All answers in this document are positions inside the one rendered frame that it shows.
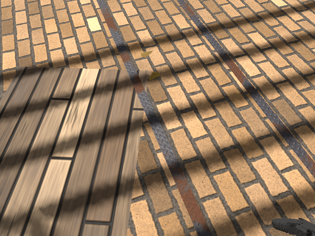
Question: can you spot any right robot hand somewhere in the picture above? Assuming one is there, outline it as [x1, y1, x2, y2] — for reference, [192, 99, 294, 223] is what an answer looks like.
[272, 217, 315, 236]

